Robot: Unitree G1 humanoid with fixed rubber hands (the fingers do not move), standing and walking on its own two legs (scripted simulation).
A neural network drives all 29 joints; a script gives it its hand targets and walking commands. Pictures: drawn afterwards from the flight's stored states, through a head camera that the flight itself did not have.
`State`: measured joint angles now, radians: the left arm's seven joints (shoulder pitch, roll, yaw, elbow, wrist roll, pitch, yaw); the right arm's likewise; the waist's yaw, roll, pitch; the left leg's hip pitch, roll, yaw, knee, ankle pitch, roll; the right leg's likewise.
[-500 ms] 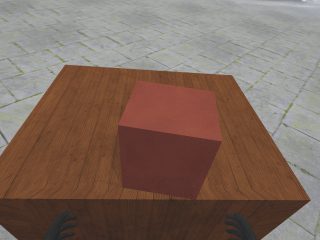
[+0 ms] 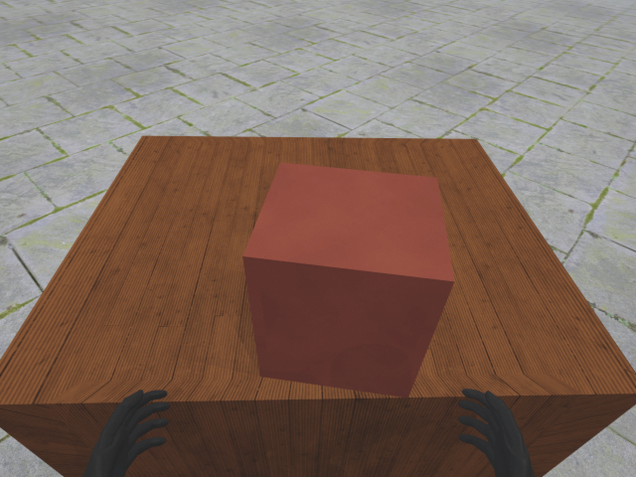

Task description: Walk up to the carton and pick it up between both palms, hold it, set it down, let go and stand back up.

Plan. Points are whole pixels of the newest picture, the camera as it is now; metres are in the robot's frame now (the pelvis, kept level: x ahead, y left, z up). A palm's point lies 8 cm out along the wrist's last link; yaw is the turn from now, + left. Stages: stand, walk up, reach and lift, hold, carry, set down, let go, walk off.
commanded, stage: reach and lift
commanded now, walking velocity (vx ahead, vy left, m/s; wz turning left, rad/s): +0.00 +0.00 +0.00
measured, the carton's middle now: (344, 281) +0.38 -0.02 +0.06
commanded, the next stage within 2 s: none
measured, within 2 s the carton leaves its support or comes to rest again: neither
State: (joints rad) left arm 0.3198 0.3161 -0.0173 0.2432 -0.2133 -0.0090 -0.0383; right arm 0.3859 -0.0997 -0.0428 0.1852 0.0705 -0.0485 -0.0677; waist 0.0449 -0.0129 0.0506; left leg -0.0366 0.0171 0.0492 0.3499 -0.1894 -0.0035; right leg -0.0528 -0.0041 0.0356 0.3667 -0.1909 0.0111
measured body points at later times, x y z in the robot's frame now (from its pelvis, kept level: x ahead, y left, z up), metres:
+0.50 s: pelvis +0.03 +0.01 +0.00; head +0.02 +0.02 +0.45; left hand +0.20 +0.25 +0.04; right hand +0.22 -0.18 +0.03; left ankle +0.01 +0.12 -0.75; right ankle +0.02 -0.13 -0.75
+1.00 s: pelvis +0.02 +0.00 +0.00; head +0.02 +0.01 +0.45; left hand +0.28 +0.24 +0.09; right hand +0.27 -0.20 +0.09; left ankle +0.01 +0.12 -0.75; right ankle +0.02 -0.13 -0.75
